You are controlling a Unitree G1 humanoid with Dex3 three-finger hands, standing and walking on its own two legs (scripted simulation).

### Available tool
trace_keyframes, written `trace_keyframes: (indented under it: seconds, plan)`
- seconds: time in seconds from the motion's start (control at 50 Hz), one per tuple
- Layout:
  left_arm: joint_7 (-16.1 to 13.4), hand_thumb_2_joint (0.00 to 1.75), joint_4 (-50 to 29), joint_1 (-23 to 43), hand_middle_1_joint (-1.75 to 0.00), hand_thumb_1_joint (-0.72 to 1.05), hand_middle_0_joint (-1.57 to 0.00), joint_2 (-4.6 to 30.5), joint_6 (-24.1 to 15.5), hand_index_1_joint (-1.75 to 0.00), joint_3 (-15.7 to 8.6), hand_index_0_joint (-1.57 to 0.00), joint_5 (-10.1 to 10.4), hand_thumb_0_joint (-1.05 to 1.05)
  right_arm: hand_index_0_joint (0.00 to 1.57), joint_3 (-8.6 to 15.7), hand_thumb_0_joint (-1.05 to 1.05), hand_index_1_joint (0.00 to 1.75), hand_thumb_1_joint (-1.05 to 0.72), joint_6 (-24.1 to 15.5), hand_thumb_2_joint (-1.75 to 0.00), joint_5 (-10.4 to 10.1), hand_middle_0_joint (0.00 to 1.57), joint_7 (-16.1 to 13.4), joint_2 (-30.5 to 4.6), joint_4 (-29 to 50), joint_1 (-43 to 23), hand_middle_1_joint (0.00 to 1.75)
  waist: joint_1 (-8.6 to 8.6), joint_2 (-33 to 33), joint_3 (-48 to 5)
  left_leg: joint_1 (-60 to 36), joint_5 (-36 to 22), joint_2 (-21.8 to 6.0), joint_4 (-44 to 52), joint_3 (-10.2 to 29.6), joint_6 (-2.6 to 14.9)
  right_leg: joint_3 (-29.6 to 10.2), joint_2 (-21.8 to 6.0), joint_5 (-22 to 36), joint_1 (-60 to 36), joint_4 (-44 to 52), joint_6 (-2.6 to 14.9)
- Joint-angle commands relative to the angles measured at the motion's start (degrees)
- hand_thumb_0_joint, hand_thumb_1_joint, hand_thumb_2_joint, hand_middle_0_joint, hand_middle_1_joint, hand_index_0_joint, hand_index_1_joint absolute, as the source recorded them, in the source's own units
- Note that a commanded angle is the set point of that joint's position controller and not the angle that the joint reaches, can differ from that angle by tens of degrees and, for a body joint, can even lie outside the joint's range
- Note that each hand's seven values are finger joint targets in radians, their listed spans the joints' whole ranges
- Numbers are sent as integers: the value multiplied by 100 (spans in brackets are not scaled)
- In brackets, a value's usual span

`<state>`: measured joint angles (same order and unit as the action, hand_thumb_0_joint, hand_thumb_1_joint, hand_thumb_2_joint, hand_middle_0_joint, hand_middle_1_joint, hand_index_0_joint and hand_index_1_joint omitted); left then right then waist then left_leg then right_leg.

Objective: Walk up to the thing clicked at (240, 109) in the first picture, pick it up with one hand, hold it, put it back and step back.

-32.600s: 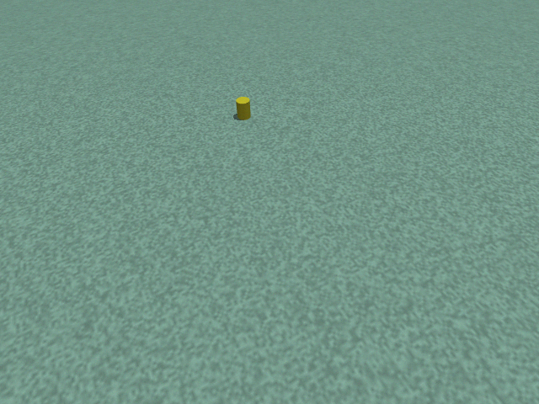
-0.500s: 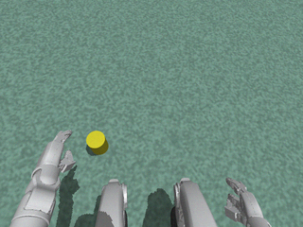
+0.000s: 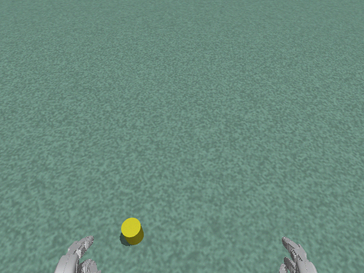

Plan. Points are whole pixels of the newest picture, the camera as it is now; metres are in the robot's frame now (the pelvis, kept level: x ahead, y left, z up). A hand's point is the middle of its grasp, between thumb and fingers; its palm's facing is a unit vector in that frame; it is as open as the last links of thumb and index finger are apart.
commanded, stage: home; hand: left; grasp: from above
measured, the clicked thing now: (133, 231) +0.46 +0.23 -0.64
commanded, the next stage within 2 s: none
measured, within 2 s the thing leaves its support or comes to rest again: neither
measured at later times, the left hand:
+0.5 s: hand out of the picture +0.16 +0.18 -0.04, palm faces +0.08 -0.98 -0.20, open 7.4 cm
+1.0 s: hand out of the picture +0.16 +0.18 -0.04, palm faces +0.06 -0.98 -0.20, open 7.4 cm
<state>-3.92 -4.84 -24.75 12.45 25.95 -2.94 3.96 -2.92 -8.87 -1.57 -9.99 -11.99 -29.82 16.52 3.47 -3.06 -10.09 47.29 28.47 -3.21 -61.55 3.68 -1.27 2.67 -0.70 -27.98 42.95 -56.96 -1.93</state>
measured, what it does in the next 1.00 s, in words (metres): stands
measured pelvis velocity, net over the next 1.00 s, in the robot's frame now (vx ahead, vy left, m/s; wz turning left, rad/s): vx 0.00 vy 0.00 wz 0.01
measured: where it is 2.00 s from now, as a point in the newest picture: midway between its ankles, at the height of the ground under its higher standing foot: outside the picture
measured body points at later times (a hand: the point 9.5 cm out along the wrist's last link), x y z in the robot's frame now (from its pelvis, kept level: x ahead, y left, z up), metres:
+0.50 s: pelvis +0.00 +0.00 +0.01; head +0.03 +0.01 +0.46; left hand +0.15 +0.23 -0.02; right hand +0.18 -0.24 -0.05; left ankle +0.01 +0.13 -0.67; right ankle +0.00 -0.15 -0.67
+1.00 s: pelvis +0.00 +0.00 +0.01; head +0.03 +0.01 +0.46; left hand +0.16 +0.23 -0.02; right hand +0.17 -0.24 -0.05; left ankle +0.01 +0.13 -0.67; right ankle +0.00 -0.15 -0.67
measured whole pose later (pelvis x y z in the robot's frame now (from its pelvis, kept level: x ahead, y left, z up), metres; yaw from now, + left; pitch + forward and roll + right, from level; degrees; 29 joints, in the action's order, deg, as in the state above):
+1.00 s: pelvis +0.00 +0.00 +0.01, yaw +0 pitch +10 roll -3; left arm -1.4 -7.4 -28.7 12.4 26.0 -1.9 2.7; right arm -1.7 -12.8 -0.2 -10.0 -12.6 -30.8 16.0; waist 2.0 -2.8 -8.9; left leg 40.6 27.8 -2.9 -58.2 3.3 -1.3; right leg 2.5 -1.0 -27.5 36.4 -53.8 -2.1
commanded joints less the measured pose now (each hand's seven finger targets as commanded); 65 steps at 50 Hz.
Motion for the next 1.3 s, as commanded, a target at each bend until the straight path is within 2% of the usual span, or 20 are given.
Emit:
trace_keyframes:
  seconds: [0.0, 0.04, 0.14, 0.22, 0.26, 0.34, 0.36, 0.52, 0.54, 0.64, 0.78, 0.86, 0.9, 1.04, 1.06, 1.1, 1.12, 1.16, 1.26, 1.28]
  plan:
    - [66, 90, -1324, -264, -30, 90, -20, 523, -165, -30, -227, -20, -39, 0, 20, 340, 0, 30, -90, -461, -90, 40, 20, -133, -660, 909, -280, 30, -22, 53, -625, -1191, -1511, 280, 1106, -145, 203, 186, 211, 1432, -720, 1032, 193]
    - [119, 90, -1398, -400, -30, 90, -20, 529, -160, -30, -227, -20, -51, 0, 20, 370, 0, 30, -90, -505, -90, 44, 20, -128, -694, 937, -309, 30, -72, 9, -502, -1252, -1453, 271, 1224, -115, 190, 229, 215, 1340, -710, 1058, 194]
    - [222, 90, -1361, -281, -30, 90, -20, 541, -188, -30, -214, -20, -98, 0, 20, 408, 0, 30, -90, -627, -90, 87, 20, -117, -739, 927, -330, 30, -15, 117, -271, -1301, -1357, 283, 1263, -150, 190, 235, 200, 1240, -674, 1126, 170]
    - [261, 90, -1430, -220, -30, 90, -20, 589, -240, -30, -263, -20, -104, 0, 20, 431, 0, 30, -90, -704, -90, 121, 20, -102, -768, 898, -349, 30, -51, 111, -482, -1396, -1386, 312, 1233, -155, 194, 198, 161, 1297, -803, 1152, 144]
    - [257, 90, -1333, -310, -30, 90, -20, 575, -243, -30, -249, -20, -142, 0, 20, 427, 0, 30, -90, -722, -90, 124, 20, -96, -763, 878, -385, 30, -114, -3, -340, -1396, -1395, 304, 1281, -169, 167, 219, 168, 1282, -794, 1112, 154]
    - [245, 90, -1364, -216, -30, 90, -20, 587, -283, -30, -241, -20, -159, 0, 20, 438, 0, 30, -90, -742, -90, 138, 20, -83, -777, 827, -390, 30, -73, -17, -452, -1461, -1308, 302, 1296, -140, 169, 204, 170, 1217, -842, 1132, 160]
    - [232, 90, -1403, -266, -30, 90, -20, 603, -276, -30, -233, -20, -156, 0, 20, 407, 0, 30, -90, -734, -90, 119, 20, -87, -756, 863, -430, 30, -139, -42, -362, -1408, -1311, 312, 1312, -162, 171, 200, 161, 1219, -834, 1152, 158]
    - [204, 90, -1362, -347, -30, 90, -20, 592, -290, -30, -264, -20, -143, 0, 20, 425, 0, 30, -90, -748, -90, 138, 20, -87, -767, 830, -410, 30, -139, 58, -509, -1397, -1432, 297, 1254, -137, 172, 205, 179, 1325, -914, 1111, 156]
    - [222, 90, -1356, -395, -30, 90, -20, 545, -270, -30, -204, -20, -137, 0, 20, 424, 0, 30, -90, -751, -90, 130, 20, -90, -761, 820, -396, 30, -122, -8, -534, -1464, -1517, 281, 1277, -117, 159, 209, 188, 1371, -888, 1067, 174]
    - [219, 90, -1356, -288, -30, 90, -20, 603, -280, -30, -261, -20, -124, 0, 20, 425, 0, 30, -90, -752, -90, 125, 20, -98, -767, 818, -430, 30, -117, 12, -401, -1390, -1227, 264, 1343, -101, 162, 219, 200, 1114, -810, 1132, 163]
    - [214, 90, -1327, -358, -30, 90, -20, 586, -265, -30, -265, -20, -124, 0, 20, 436, 0, 30, -90, -750, -90, 127, 20, -104, -763, 808, -395, 30, -132, 121, -513, -1403, -1523, 276, 1220, -176, 172, 176, 175, 1401, -935, 1120, 148]
    - [233, 90, -1289, -343, -30, 90, -20, 605, -251, -30, -227, -20, -147, 0, 20, 449, 0, 30, -90, -744, -90, 132, 20, -95, -784, 777, -373, 30, -106, -9, -406, -1413, -1427, 262, 1281, -146, 157, 190, 187, 1290, -862, 1104, 158]
    - [220, 90, -1369, -302, -30, 90, -20, 619, -254, -30, -227, -20, -154, 0, 20, 445, 0, 30, -90, -747, -90, 120, 20, -93, -776, 795, -407, 30, -166, -40, -383, -1385, -1381, 259, 1322, -141, 145, 202, 189, 1231, -843, 1093, 173]
    - [245, 90, -1307, -243, -30, 90, -20, 630, -239, -30, -227, -20, -136, 0, 20, 467, 0, 30, -90, -777, -90, 126, 20, -90, -828, 763, -408, 30, -92, -71, -244, -1392, -998, 214, 1436, -49, 138, 214, 208, 882, -696, 1088, 175]
    - [246, 90, -1440, -175, -30, 90, -20, 590, -253, -30, -181, -20, -129, 0, 20, 437, 0, 30, -90, -784, -90, 127, 20, -89, -771, 815, -425, 30, -95, -104, -333, -1395, -1131, 234, 1379, -89, 143, 210, 201, 1015, -735, 1100, 164]
    - [239, 90, -1319, -298, -30, 90, -20, 672, -243, -30, -272, -20, -112, 0, 20, 470, 0, 30, -90, -778, -90, 117, 20, -90, -823, 778, -382, 30, -115, 36, -319, -1353, -1092, 244, 1362, -98, 158, 193, 203, 959, -747, 1118, 162]
    - [250, 90, -1405, -265, -30, 90, -20, 547, -249, -30, -148, -20, -114, 0, 20, 416, 0, 30, -90, -783, -90, 119, 20, -91, -741, 851, -430, 30, -108, 45, -371, -1349, -1222, 266, 1298, -142, 163, 186, 182, 1088, -786, 1145, 153]
    - [246, 90, -1342, -313, -30, 90, -20, 662, -248, -30, -274, -20, -91, 0, 20, 451, 0, 30, -90, -776, -90, 117, 20, -101, -797, 805, -414, 30, -135, 95, -354, -1325, -1173, 271, 1276, -168, 177, 164, 178, 1048, -811, 1159, 143]
    - [227, 90, -1317, -347, -30, 90, -20, 668, -263, -30, -273, -20, -123, 0, 20, 468, 0, 30, -90, -774, -90, 126, 20, -117, -797, 797, -378, 30, -110, 104, -434, -1362, -1379, 271, 1220, -196, 170, 151, 170, 1244, -848, 1102, 148]
    - [234, 90, -1421, -325, -30, 90, -20, 623, -281, -30, -198, -20, -126, 0, 20, 454, 0, 30, -90, -768, -90, 126, 20, -109, -770, 816, -387, 30, -108, 57, -513, -1423, -1471, 269, 1213, -182, 163, 157, 170, 1328, -875, 1088, 154]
